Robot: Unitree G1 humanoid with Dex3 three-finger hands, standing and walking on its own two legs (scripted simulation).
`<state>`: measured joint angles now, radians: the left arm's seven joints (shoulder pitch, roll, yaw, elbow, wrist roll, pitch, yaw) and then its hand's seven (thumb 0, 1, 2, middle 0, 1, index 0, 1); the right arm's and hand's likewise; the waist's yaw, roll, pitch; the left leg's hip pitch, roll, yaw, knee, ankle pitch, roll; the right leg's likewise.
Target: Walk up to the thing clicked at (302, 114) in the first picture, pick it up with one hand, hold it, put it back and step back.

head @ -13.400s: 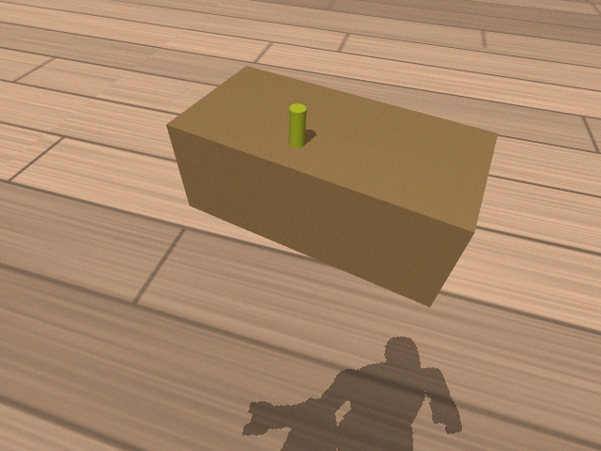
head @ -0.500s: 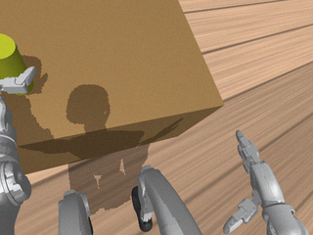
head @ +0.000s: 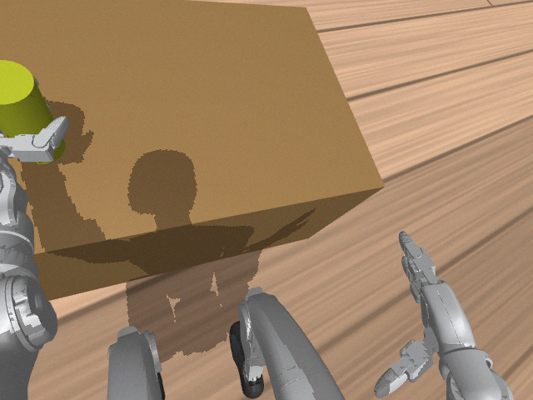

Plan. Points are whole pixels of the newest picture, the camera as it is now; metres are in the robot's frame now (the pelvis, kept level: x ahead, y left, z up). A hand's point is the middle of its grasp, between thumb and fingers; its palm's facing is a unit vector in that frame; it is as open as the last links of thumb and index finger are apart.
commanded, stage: lift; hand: left
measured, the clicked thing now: (25, 119) +0.53 +0.19 +0.00
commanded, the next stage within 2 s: hold in 1.68 s
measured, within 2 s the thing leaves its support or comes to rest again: neither
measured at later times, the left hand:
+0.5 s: hand (15, 113) +0.51 +0.19 +0.04, palm faces +0.15 -0.99 +0.00, open 8.5 cm
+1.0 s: hand out of the picture +0.42 +0.18 +0.11, palm faces +0.15 -0.99 +0.00, open 8.5 cm
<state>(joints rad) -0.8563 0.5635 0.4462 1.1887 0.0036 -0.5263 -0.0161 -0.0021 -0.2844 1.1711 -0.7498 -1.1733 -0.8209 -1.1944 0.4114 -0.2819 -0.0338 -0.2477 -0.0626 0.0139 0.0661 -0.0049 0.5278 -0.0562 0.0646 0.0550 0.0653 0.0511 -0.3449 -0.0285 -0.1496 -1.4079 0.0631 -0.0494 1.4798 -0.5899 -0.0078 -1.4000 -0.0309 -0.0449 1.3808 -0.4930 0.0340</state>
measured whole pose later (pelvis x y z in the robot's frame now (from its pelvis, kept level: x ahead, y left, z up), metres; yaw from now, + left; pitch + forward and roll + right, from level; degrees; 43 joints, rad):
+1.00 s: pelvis +0.03 +0.00 +0.08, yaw +2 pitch +17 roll -1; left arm -0.35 0.25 0.26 0.62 -0.13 -0.38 -0.04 0.00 -0.29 1.18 -0.76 -1.17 -0.83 -1.18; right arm 0.44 -0.24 -0.08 -0.02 -0.01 0.05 0.00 -0.01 0.53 -0.05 0.06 0.06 0.06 0.05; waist -0.11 -0.02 -0.12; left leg -0.91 0.05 0.00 1.14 -0.52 -0.01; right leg -0.93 -0.04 -0.02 1.09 -0.45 0.03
